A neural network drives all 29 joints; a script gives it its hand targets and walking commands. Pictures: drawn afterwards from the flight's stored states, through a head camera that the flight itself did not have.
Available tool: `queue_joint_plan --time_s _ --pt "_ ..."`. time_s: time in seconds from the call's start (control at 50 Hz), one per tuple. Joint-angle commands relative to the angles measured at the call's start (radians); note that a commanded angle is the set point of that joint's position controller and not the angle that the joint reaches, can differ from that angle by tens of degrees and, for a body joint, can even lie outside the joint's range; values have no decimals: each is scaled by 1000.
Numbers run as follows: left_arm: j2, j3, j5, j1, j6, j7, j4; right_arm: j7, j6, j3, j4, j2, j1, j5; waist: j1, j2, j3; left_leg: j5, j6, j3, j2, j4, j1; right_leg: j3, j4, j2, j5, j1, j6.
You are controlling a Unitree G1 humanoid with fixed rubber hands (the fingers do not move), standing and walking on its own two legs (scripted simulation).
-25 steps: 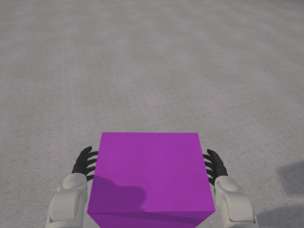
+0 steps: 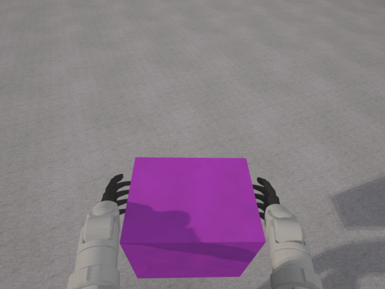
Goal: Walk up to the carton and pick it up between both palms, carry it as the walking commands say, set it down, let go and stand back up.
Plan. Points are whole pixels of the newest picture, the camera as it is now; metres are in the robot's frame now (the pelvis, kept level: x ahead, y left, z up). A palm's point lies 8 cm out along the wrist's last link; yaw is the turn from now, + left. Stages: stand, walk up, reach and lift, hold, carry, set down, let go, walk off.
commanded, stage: set down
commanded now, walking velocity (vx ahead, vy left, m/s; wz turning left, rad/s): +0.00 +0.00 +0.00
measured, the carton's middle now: (190, 220) +0.32 +0.02 -0.08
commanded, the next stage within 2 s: none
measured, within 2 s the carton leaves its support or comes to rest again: neither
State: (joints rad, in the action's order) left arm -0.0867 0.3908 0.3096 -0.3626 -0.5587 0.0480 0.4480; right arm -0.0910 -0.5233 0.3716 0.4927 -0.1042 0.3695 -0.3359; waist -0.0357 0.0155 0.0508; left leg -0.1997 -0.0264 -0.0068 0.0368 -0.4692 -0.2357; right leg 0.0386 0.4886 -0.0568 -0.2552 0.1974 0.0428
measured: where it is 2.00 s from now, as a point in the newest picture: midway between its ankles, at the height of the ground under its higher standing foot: outside the picture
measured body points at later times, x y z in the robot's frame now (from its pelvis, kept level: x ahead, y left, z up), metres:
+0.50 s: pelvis -0.01 -0.01 -0.03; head +0.14 +0.01 +0.39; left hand +0.34 +0.20 -0.10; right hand +0.35 -0.16 -0.10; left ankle +0.03 +0.10 -0.74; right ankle +0.01 -0.10 -0.74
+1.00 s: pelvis -0.04 +0.01 -0.11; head +0.16 +0.02 +0.29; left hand +0.37 +0.20 -0.18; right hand +0.39 -0.16 -0.18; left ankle +0.03 +0.10 -0.74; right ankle +0.00 -0.10 -0.74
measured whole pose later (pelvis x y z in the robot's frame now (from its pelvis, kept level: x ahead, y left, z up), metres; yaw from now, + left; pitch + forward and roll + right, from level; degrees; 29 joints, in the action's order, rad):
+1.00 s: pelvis -0.04 +0.01 -0.11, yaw +0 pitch +34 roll -2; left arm -0.06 0.48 0.24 -0.70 -0.36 0.00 0.53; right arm -0.07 -0.33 0.46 0.60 0.00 0.71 -0.23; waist -0.02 0.00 -0.15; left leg -0.33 -0.03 -0.04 0.06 -1.10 -1.36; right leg 0.03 1.11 -0.09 -0.40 1.31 0.01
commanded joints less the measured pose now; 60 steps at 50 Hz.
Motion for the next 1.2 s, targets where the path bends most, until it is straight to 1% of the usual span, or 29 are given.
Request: queue_joint_plan --time_s 0.0,0.12,0.2,0.3,0.4,0.5,0.64,0.74,0.86,1.02,1.18 --pt "-835 -501 -219 -535 84 238 -9 -185 94 -480 -39 -818 531 193 21 -25 -376 224 -2 -95 6 -13 151 84 -36 2 206 53 15" --pt "-812 -515 -215 -479 169 242 14 -168 166 -529 -52 -823 487 202 10 0 -489 291 -9 -99 24 -78 47 87 46 -1 337 72 -3" --pt "-797 -518 -207 -447 209 243 28 -161 202 -538 -41 -817 460 208 6 -2 -535 329 -8 -101 32 -114 -19 86 83 -2 395 115 -11" --pt "-775 -515 -193 -434 249 245 45 -153 239 -538 -28 -807 458 214 1 -2 -579 338 -5 -98 39 -164 -121 82 125 -1 430 178 -19" --pt "-771 -514 -183 -472 282 246 59 -150 271 -539 -15 -798 498 222 4 -6 -647 310 -2 -92 45 -235 -243 75 185 -7 427 255 -23" --pt "-791 -535 -190 -543 294 249 63 -156 286 -553 -9 -795 567 241 8 -13 -751 284 2 -85 49 -311 -326 60 250 -21 382 342 -25" --pt "-849 -545 -202 -662 271 246 91 -189 266 -536 25 -792 689 258 14 -38 -843 214 16 -75 48 -400 -391 29 334 -46 223 537 -21" --pt "-876 -528 -208 -747 245 240 112 -219 240 -506 62 -798 782 257 14 -47 -887 158 25 -71 46 -447 -437 13 401 -59 125 668 -18" --pt "-887 -492 -211 -832 223 234 131 -245 216 -460 110 -795 861 245 18 -43 -927 117 31 -70 45 -510 -496 -3 478 -68 49 817 -12" --pt "-886 -485 -235 -919 212 221 135 -255 207 -451 135 -791 944 258 10 -29 -1029 134 40 -64 49 -608 -560 -22 577 -78 33 958 -15" --pt "-861 -502 -268 -989 218 211 126 -228 216 -478 137 -783 1007 295 2 -16 -1138 166 46 -42 61 -712 -662 -23 665 -86 70 1021 -29"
